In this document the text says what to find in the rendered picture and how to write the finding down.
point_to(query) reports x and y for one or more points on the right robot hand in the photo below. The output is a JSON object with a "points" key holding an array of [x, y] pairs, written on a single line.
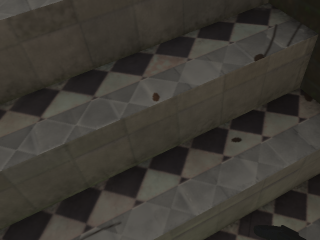
{"points": [[271, 232]]}

